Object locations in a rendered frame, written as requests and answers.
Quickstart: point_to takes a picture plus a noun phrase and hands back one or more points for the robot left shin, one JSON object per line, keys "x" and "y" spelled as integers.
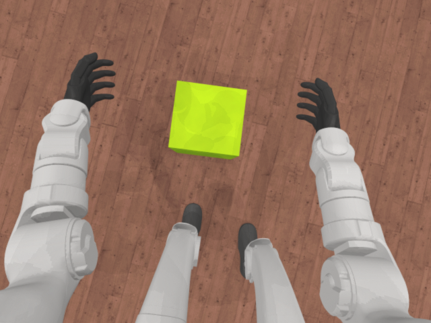
{"x": 183, "y": 226}

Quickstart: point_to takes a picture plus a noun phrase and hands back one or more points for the robot left upper arm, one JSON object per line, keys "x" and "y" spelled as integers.
{"x": 45, "y": 263}

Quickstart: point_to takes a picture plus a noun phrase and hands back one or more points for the carton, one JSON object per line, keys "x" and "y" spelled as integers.
{"x": 207, "y": 120}

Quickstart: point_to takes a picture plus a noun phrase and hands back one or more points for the robot left forearm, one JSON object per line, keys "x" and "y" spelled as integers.
{"x": 58, "y": 188}

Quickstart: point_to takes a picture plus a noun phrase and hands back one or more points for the left robot hand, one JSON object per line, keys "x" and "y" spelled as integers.
{"x": 81, "y": 87}

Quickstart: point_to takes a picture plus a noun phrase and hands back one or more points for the right robot hand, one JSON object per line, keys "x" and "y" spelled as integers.
{"x": 326, "y": 111}

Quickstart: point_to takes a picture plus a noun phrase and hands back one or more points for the robot right forearm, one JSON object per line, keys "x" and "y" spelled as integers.
{"x": 349, "y": 227}

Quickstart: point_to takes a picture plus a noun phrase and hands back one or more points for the robot right upper arm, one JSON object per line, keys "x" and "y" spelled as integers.
{"x": 363, "y": 289}

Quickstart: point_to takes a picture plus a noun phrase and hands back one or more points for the robot left foot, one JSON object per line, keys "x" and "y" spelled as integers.
{"x": 193, "y": 215}

